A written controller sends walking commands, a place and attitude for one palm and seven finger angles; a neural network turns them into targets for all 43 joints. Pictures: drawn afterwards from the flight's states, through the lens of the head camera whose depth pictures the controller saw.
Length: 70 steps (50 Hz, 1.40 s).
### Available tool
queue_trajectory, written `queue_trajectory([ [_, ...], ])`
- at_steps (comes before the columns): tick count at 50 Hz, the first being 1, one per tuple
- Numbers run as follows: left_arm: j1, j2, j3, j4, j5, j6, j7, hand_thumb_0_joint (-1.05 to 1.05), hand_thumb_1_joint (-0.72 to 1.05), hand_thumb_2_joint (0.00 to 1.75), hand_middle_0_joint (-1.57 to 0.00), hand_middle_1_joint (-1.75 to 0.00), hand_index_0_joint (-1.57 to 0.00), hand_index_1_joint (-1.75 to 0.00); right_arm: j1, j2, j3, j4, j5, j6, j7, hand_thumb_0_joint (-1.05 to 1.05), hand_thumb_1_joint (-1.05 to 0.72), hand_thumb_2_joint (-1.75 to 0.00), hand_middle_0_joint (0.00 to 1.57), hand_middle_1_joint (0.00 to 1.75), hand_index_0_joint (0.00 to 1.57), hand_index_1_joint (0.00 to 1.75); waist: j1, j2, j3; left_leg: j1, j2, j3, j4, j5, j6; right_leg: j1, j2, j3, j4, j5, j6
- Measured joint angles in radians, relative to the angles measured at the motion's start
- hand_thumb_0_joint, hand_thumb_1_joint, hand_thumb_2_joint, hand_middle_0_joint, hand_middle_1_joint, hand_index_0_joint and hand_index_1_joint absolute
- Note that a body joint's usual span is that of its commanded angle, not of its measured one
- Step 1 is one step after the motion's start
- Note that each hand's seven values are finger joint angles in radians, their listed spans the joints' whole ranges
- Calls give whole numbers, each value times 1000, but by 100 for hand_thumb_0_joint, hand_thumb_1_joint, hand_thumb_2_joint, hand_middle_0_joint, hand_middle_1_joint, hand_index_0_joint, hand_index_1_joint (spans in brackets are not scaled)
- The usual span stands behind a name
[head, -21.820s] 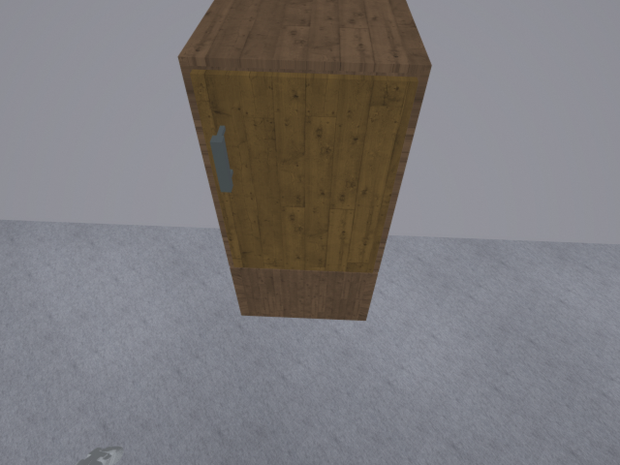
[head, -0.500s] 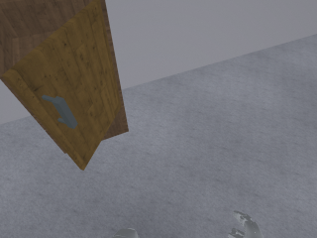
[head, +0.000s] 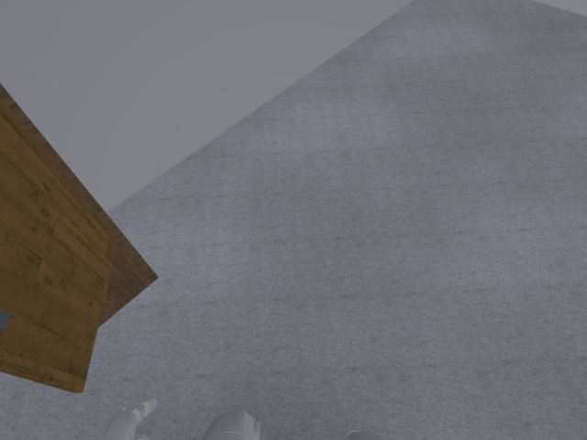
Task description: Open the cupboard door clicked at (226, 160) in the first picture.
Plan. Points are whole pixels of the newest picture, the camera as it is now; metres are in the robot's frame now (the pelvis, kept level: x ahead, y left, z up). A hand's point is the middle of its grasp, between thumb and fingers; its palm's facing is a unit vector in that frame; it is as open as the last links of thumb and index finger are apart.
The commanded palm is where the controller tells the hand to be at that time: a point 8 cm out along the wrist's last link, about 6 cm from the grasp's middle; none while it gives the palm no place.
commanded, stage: walk to a spot facing it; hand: left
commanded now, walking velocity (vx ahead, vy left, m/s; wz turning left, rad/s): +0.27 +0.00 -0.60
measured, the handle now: out of the picture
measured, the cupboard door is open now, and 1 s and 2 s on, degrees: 47 47 47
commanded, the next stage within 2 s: turn to face it in 1.50 s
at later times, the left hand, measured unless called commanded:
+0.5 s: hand (226, 352) +0.26 +0.13 -0.15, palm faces -0.33 -0.93 -0.14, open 7.4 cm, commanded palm none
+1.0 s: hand (308, 285) +0.38 +0.00 -0.15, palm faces -0.42 -0.88 -0.21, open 7.2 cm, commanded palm none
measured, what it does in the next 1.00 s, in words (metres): walks ahead, turning right: left foot, then right foot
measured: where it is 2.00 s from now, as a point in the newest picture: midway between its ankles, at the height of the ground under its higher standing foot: (427, 290)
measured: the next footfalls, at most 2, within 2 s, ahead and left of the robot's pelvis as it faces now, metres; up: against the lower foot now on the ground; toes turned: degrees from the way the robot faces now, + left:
left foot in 0.22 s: +0.09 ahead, +0.12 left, +0.00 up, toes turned -3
right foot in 0.66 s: +0.23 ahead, -0.20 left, +0.00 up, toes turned -32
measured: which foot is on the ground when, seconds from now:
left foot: up 0.00-0.20, down 0.22-0.66, up 0.68-1.00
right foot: down 0.00-0.22, up 0.24-0.64, down 0.66-1.00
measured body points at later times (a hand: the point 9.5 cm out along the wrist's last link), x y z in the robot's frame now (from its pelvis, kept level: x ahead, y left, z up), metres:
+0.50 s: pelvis +0.10 -0.01 +0.01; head +0.15 -0.01 +0.46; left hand +0.28 +0.18 -0.14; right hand -0.02 -0.21 -0.12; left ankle +0.05 +0.13 -0.73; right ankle +0.13 -0.16 -0.66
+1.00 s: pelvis +0.27 -0.16 +0.01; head +0.30 -0.18 +0.46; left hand +0.41 +0.04 -0.13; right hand +0.26 -0.42 -0.13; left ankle +0.44 -0.07 -0.67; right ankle +0.20 -0.18 -0.73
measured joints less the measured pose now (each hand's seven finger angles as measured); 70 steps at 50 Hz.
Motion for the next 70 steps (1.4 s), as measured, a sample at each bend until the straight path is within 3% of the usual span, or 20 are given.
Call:
queue_trajectory([
  [5,32,-25,-9,16,4,2,-4,0,91,90,-20,-30,-20,-30,-11,30,4,-22,-4,-14,14,1,-91,-90,20,30,20,30,5,-33,-35,5,-28,5,-119,47,-5,37,21,49,-71,33,-7],
  [10,84,-35,-5,34,4,0,-21,0,91,90,-20,-30,-20,-30,-5,66,17,-46,-5,-54,25,1,-91,-90,20,30,20,30,22,-62,-79,117,-61,19,-408,80,15,44,44,101,-64,11,-4],
  [11,99,-38,-3,36,2,2,-24,0,91,90,-20,-30,-20,-30,4,67,23,-54,-8,-70,23,1,-91,-90,20,30,20,30,20,-55,-94,147,-56,16,-488,89,32,26,56,103,-27,-34,-5],
  [14,111,-31,11,61,7,14,-38,1,91,90,-20,-30,-20,-30,28,88,39,-56,-24,-104,15,0,-91,-90,20,30,20,30,11,-63,-101,167,-39,54,-485,162,79,-81,42,51,256,-161,4],
  [17,103,-20,21,69,17,11,-57,1,91,90,-20,-30,-20,-30,79,108,52,-42,-25,-116,11,0,-91,-90,20,30,20,30,12,-70,-102,239,-22,95,-568,170,76,-192,-9,-7,476,-65,21],
  [20,83,-16,23,58,16,5,-63,1,91,90,-20,-30,-20,-30,127,121,61,-10,-22,-127,5,0,-90,-90,20,30,20,30,20,-69,-90,310,-6,142,-650,183,63,-271,-55,-32,536,22,35],
  [27,-8,-23,14,55,11,11,-68,1,91,90,-20,-30,-19,-30,223,128,57,63,-27,-124,5,0,-90,-90,20,30,20,30,-14,-57,-43,435,27,250,-699,126,17,-300,-98,-88,284,93,25],
  [31,-69,-27,3,43,9,-5,-70,1,91,90,-20,-30,-19,-30,274,119,53,99,-27,-113,10,0,-90,-90,20,30,20,30,-42,-35,-17,478,70,290,-630,43,-29,-209,-60,-132,97,46,-21],
  [33,-78,-18,1,28,8,-41,-66,1,91,90,-20,-30,-20,-30,299,124,54,123,-12,-99,19,0,-90,-90,20,30,20,30,-36,-47,-18,421,106,271,-417,2,-20,-137,-45,-140,28,85,-64],
  [36,-71,-26,1,25,-11,-74,-40,0,91,90,-20,-30,-20,-30,222,113,41,143,2,-64,23,1,-90,-90,20,30,20,30,-29,-40,15,195,83,78,82,-4,9,-112,-16,-133,100,23,-77],
  [38,-39,-34,-4,40,-12,-73,-24,0,91,90,-20,-30,-20,-30,152,104,29,128,-2,-62,20,1,-91,-90,20,30,20,30,-30,-38,15,70,69,28,195,74,16,-55,5,-122,43,19,-72],
  [42,40,-48,5,87,-10,-74,-2,-1,93,90,-20,-30,-20,-30,34,100,16,61,-12,-76,23,1,-91,-90,20,30,20,30,-26,-38,-25,-90,65,3,79,179,12,55,38,-95,-113,56,-80],
  [47,129,-42,1,129,-6,-93,-6,-1,95,90,-20,-30,-20,-30,-66,102,10,14,-15,-83,36,0,-91,-90,20,30,20,30,12,-26,-72,-167,48,-7,-85,283,10,178,69,-69,-240,56,-84],
  [55,270,-71,-26,203,-6,-106,2,0,92,90,-20,-30,-20,-30,-180,109,19,4,-7,-86,54,0,-91,-90,20,30,20,30,78,-39,-81,-112,-7,28,-309,296,34,349,73,-23,-307,-35,-66],
  [58,316,-78,-29,234,-6,-102,3,0,92,90,-20,-30,-20,-30,-204,119,27,3,-9,-100,53,0,-91,-90,20,30,20,30,86,-65,-71,-32,-51,61,-428,279,61,386,51,-9,-258,-110,-51],
  [59,334,-83,-29,244,-7,-99,3,0,91,90,-20,-30,-20,-30,-205,120,33,1,-12,-112,50,0,-91,-90,20,30,20,30,85,-68,-71,11,-61,72,-480,301,78,372,47,-4,-188,-146,-46],
  [61,345,-93,-29,261,-13,-85,-1,0,91,90,-20,-30,-20,-30,-196,123,36,-4,-22,-136,41,0,-91,-90,20,30,20,30,77,-66,-67,33,-56,82,-456,326,119,252,43,-5,130,-182,-34],
  [64,306,-89,-21,264,-5,-65,-8,1,91,90,-20,-30,-20,-30,-135,132,41,6,-20,-145,30,0,-91,-90,20,30,20,30,73,-84,-67,88,-63,116,-446,231,121,26,5,-4,565,-127,-26],
  [67,240,-82,-8,225,7,-52,-19,1,91,90,-20,-30,-20,-30,-50,134,28,48,-13,-149,10,-1,-92,-90,20,30,20,30,69,-81,-73,170,-69,129,-542,235,105,-143,-51,-10,645,-26,-8],
  [70,178,-80,0,177,11,-48,-26,1,91,90,-20,-30,-20,-30,27,103,17,91,-12,-147,3,-1,-95,-90,20,30,20,30,60,-69,-83,252,-69,146,-639,241,104,-243,-100,-13,530,51,8],
])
